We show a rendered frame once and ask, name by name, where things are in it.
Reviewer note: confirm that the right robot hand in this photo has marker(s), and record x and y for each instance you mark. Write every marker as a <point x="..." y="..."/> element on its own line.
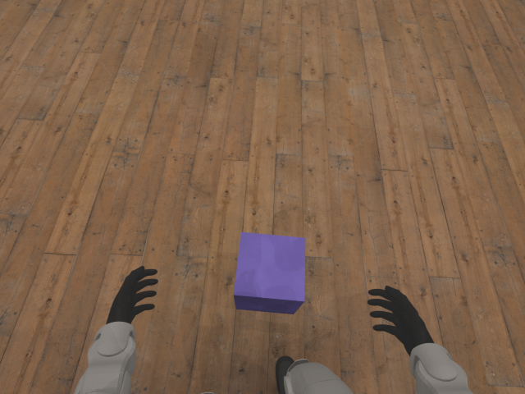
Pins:
<point x="409" y="327"/>

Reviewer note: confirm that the robot left forearm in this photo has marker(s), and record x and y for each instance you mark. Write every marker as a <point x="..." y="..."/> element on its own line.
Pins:
<point x="111" y="361"/>

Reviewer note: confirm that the carton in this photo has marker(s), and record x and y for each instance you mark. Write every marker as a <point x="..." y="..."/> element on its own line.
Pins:
<point x="270" y="274"/>

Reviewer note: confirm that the robot right forearm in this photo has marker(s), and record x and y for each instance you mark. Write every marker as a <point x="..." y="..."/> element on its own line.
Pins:
<point x="435" y="372"/>

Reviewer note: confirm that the right robot foot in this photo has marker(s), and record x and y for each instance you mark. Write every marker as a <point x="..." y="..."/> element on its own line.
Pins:
<point x="282" y="366"/>

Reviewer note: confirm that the left robot hand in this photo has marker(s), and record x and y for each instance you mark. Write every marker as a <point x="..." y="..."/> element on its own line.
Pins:
<point x="123" y="307"/>

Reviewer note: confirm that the robot right shin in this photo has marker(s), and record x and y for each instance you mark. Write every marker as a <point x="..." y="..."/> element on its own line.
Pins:
<point x="296" y="363"/>

